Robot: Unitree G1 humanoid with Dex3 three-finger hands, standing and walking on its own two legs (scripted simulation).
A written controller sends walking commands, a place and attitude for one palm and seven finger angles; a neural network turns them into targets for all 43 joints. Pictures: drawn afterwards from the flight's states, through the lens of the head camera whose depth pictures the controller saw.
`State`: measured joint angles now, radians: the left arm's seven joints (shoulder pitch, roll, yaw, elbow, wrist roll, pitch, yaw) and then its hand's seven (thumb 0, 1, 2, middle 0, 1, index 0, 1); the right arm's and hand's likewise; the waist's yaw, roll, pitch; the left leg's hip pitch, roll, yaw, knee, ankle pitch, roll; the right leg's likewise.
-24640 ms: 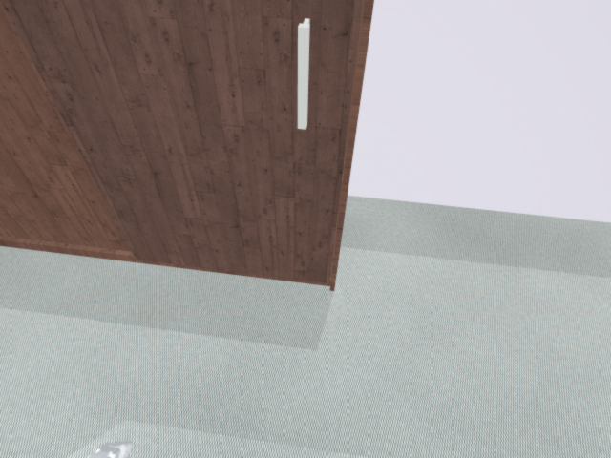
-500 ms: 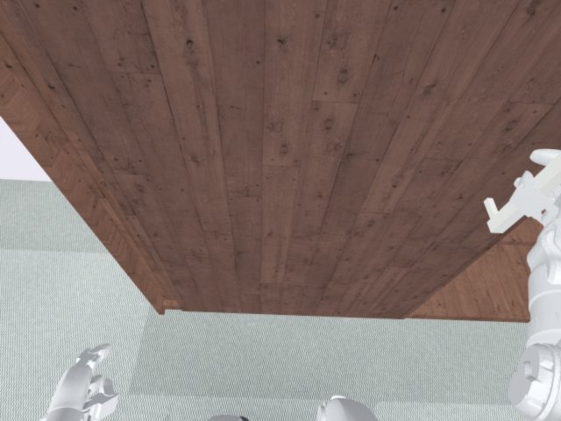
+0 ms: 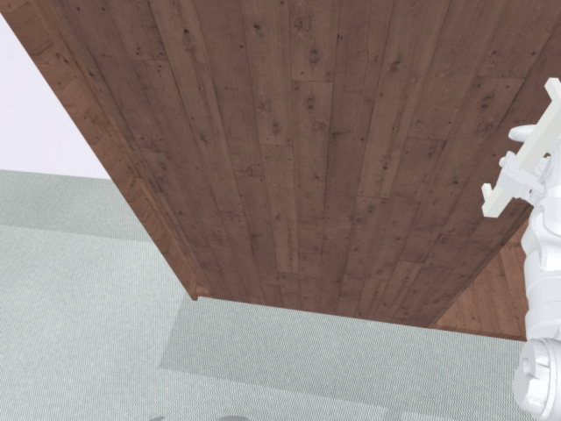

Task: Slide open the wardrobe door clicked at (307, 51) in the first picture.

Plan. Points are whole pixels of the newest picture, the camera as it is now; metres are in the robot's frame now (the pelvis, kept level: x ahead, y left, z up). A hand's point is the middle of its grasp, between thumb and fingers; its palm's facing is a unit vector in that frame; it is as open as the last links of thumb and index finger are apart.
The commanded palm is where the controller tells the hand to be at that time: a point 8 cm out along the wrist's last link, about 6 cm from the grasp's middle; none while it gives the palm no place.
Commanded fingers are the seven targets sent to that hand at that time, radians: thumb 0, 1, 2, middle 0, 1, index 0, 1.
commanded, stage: stop walking and hold the door there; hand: right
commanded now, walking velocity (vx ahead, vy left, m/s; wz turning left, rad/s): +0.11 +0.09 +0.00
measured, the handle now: (518, 155) +0.49 -0.31 +0.10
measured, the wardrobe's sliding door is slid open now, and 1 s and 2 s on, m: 0.69 0.69 0.69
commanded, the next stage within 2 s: none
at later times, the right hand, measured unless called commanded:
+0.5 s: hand (505, 173) +0.44 -0.28 +0.11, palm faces +0.40 +0.90 -0.17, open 5.8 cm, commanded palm +0.40 -0.31 +0.09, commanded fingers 0.00 -0.90 -0.90 0.45 1.40 0.45 1.40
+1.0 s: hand (508, 179) +0.44 -0.28 +0.10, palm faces +0.21 +0.96 -0.16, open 5.6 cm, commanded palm +0.41 -0.31 +0.09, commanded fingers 0.00 -0.90 -0.90 0.45 1.40 0.45 1.40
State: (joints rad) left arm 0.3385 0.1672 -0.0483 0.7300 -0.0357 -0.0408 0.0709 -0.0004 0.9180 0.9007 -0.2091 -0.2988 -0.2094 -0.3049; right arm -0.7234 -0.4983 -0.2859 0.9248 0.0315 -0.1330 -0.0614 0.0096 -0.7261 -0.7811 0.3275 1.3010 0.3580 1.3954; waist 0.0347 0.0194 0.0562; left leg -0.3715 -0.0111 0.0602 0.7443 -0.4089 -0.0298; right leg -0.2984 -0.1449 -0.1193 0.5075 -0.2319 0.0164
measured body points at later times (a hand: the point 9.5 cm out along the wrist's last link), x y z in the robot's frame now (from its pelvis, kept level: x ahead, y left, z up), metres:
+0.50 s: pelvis -0.01 +0.01 -0.01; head +0.03 -0.01 +0.44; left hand +0.07 +0.28 -0.11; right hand +0.41 -0.32 +0.12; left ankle +0.00 +0.14 -0.74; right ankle +0.02 -0.11 -0.74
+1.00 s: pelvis -0.01 -0.09 -0.01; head +0.05 -0.10 +0.44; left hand +0.11 +0.16 -0.12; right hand +0.42 -0.34 +0.11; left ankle -0.04 +0.05 -0.69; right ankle +0.03 -0.17 -0.74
